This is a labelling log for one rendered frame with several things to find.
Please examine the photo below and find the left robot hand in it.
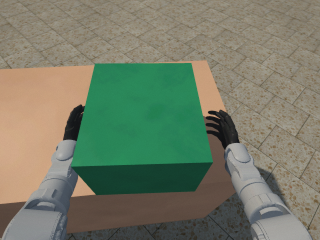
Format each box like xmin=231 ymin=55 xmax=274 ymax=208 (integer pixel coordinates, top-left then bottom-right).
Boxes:
xmin=63 ymin=104 xmax=85 ymax=141

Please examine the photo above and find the robot right upper arm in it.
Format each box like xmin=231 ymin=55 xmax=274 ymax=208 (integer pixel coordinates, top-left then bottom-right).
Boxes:
xmin=250 ymin=214 xmax=310 ymax=240

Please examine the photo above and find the right robot hand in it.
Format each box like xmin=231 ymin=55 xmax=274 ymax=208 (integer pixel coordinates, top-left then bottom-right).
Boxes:
xmin=205 ymin=109 xmax=240 ymax=150

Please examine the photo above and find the left robot forearm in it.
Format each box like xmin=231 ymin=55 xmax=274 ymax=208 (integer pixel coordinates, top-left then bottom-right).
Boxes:
xmin=1 ymin=139 xmax=78 ymax=240

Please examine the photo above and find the pedestal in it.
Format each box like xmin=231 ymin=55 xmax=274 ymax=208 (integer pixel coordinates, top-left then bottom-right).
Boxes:
xmin=0 ymin=60 xmax=236 ymax=238

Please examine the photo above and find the robot left upper arm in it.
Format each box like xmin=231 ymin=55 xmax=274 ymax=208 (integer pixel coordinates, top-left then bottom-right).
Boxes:
xmin=5 ymin=209 xmax=68 ymax=240

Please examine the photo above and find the right robot forearm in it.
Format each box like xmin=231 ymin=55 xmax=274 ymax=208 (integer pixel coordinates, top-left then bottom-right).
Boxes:
xmin=224 ymin=143 xmax=313 ymax=240

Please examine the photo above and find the carton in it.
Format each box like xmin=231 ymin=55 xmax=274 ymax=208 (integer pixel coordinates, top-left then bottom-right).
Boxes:
xmin=71 ymin=63 xmax=213 ymax=195

